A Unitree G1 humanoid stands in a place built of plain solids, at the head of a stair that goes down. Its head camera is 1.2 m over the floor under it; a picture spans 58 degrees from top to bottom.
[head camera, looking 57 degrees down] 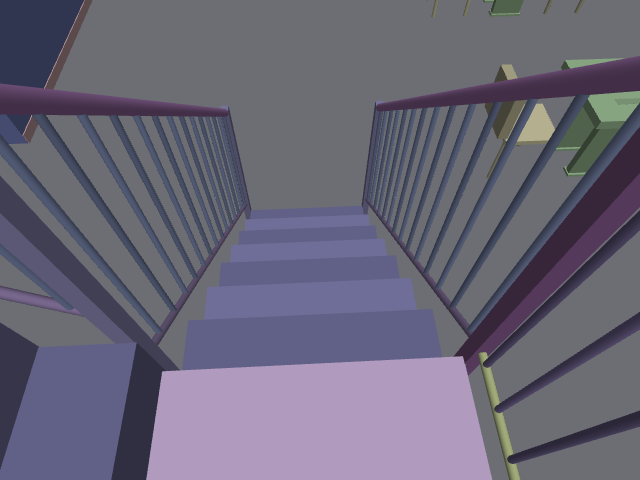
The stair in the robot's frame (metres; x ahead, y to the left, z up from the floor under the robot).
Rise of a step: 0.20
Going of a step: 0.23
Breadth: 0.85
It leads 3 degrees to the left of straight ahead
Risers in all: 8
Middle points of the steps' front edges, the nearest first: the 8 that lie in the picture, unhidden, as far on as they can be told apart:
0.37 0.02 0.00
0.60 0.03 -0.20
0.83 0.04 -0.40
1.07 0.05 -0.61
1.30 0.07 -0.81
1.53 0.08 -1.01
1.76 0.09 -1.22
1.99 0.10 -1.42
